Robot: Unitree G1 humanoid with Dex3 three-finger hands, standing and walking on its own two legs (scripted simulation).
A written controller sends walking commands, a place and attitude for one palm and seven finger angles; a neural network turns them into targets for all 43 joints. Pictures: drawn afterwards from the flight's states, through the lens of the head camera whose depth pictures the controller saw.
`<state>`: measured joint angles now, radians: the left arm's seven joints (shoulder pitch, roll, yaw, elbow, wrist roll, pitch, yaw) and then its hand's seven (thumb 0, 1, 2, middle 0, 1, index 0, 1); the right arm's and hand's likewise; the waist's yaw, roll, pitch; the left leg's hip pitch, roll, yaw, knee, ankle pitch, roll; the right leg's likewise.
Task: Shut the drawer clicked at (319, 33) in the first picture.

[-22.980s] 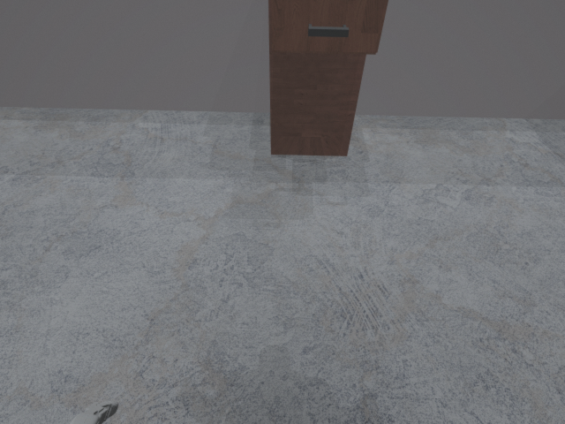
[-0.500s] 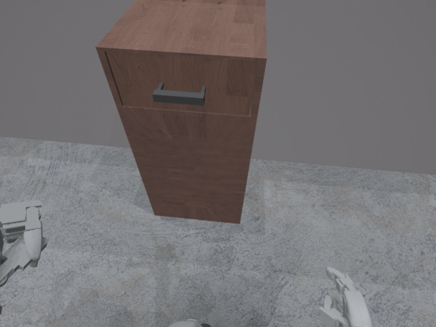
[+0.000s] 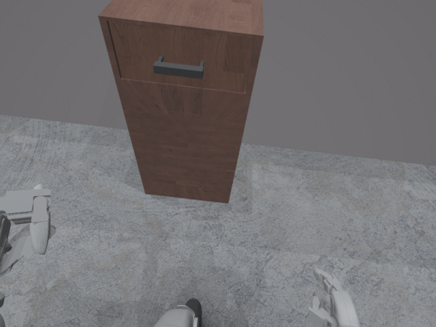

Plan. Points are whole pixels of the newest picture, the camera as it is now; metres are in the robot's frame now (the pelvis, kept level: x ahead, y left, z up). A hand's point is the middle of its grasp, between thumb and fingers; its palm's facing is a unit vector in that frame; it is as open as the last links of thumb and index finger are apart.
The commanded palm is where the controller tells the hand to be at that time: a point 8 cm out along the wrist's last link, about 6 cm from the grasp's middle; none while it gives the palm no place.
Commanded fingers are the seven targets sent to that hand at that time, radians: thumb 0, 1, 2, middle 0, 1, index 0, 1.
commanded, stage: stop stepping back and stand still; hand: left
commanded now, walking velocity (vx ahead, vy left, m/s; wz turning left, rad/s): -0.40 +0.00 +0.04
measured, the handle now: (180, 65) +0.76 +0.19 +0.04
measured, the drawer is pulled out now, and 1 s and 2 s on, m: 0.00 0.00 0.00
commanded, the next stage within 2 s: let the arm hang, fingers relaxed in 1.48 s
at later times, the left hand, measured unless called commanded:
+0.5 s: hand out of the picture +0.09 +0.28 +0.18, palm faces +0.44 -0.84 -0.32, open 3.3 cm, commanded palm +0.00 +0.31 +0.19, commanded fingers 0.00 0.90 0.90 -1.40 -1.60 -1.40 -1.60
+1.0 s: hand out of the picture +0.06 +0.26 +0.18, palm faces +0.41 -0.83 -0.38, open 3.3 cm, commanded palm +0.00 +0.31 +0.19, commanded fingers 0.00 0.90 0.90 -1.40 -1.60 -1.40 -1.60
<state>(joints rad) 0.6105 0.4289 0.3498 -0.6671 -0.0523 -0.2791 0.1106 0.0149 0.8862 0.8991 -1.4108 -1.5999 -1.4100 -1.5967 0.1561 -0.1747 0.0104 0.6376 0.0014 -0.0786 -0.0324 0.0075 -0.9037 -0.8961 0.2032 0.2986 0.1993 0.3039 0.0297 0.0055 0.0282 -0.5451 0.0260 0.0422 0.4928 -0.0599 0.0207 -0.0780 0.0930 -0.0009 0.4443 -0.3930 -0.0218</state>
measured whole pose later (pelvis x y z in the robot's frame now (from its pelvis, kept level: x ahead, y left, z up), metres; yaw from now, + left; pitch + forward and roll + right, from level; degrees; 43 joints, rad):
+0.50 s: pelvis -0.12 +0.03 +0.00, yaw +1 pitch -2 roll +0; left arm 0.46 0.36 0.36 -0.55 -0.01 -0.20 0.17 0.01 0.89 0.90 -1.41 -1.60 -1.41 -1.60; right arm 0.25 -0.20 -0.02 0.64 0.00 -0.14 -0.07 0.01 -0.91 -0.90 0.20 0.30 0.20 0.30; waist -0.02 -0.09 0.02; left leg -0.26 -0.01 0.02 0.59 -0.31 0.02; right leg -0.44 -0.02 -0.02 0.86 -0.44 0.00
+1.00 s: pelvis -0.12 +0.03 +0.00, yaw +2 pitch -4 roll +0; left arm 0.60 0.36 0.34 -0.62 -0.01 -0.23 0.16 0.02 0.89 0.90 -1.41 -1.60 -1.41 -1.60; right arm 0.23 -0.23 -0.03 0.64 0.00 -0.11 -0.07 0.01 -0.91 -0.90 0.20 0.30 0.20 0.30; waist 0.00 -0.05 0.05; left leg -0.29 0.01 0.05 0.59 -0.23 0.02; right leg -0.21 -0.01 -0.08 0.63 -0.35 -0.02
